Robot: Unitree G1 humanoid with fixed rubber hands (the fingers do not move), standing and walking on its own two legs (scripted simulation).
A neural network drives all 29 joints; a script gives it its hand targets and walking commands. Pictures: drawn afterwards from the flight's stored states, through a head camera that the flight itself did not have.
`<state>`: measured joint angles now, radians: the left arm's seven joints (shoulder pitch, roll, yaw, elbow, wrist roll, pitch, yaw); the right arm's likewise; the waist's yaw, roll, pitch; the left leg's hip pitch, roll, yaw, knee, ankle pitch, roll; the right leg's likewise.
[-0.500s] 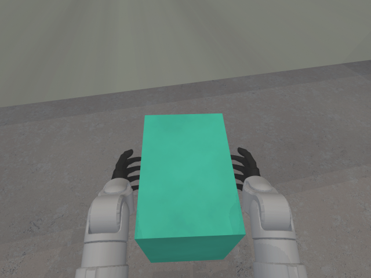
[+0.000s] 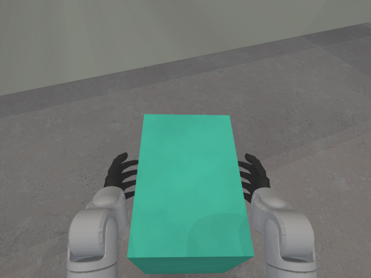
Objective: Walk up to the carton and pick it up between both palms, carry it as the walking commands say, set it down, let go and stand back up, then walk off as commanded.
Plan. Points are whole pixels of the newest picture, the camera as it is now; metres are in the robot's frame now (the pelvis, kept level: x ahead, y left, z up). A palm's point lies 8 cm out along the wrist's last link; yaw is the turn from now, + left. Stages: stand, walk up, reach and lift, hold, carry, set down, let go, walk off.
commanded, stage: carry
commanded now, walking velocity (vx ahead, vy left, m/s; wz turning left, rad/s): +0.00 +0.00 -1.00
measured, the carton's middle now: (185, 197) +0.29 +0.00 +0.02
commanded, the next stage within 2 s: none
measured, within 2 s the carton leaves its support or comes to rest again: neither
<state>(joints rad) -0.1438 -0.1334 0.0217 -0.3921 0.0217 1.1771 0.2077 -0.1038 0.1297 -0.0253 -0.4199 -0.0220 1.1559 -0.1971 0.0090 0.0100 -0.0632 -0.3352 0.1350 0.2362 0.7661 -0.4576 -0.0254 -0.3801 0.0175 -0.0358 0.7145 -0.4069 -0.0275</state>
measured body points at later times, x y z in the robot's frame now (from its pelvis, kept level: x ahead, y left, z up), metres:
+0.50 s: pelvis -0.02 -0.01 +0.01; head -0.01 -0.02 +0.46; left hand +0.28 +0.00 +0.09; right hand +0.17 -0.25 +0.09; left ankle +0.05 +0.13 -0.68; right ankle +0.00 -0.10 -0.72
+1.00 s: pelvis -0.06 -0.02 -0.01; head -0.06 -0.02 +0.44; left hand +0.20 -0.20 +0.09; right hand -0.05 -0.33 +0.08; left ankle +0.05 +0.11 -0.71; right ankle -0.15 -0.10 -0.72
